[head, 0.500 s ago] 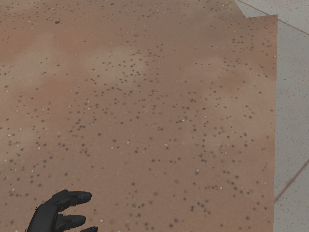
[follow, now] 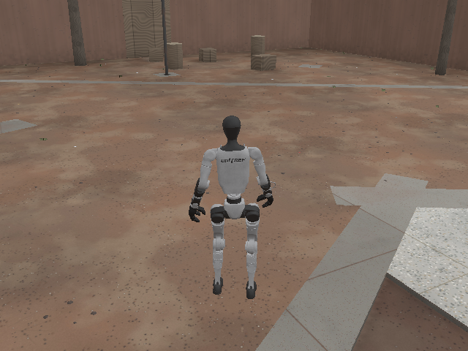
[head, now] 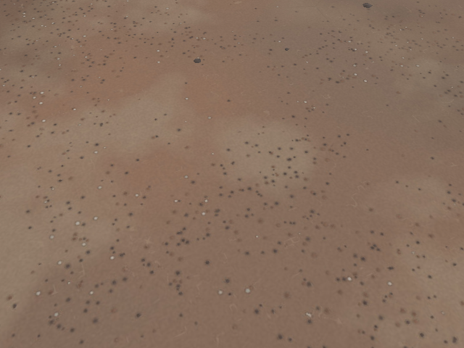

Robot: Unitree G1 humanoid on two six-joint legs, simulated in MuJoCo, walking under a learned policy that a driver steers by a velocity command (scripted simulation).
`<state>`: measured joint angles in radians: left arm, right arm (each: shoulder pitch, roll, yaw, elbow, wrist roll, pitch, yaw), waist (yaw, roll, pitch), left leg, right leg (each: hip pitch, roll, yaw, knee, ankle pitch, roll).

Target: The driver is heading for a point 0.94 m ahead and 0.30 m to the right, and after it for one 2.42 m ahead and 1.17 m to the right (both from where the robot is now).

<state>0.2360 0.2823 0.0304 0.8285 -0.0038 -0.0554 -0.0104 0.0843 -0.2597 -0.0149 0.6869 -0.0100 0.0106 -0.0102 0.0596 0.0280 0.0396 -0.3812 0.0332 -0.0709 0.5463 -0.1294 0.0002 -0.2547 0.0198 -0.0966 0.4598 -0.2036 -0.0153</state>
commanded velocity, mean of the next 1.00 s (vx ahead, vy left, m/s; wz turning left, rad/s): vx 0.44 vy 0.00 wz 0.00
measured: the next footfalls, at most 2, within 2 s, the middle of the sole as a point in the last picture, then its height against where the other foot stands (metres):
left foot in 0.98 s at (210, 337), level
right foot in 1.46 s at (288, 228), level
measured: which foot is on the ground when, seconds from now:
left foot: down 0.00-0.58, up 0.60-0.96, down 0.98-1.00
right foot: down 0.00-1.00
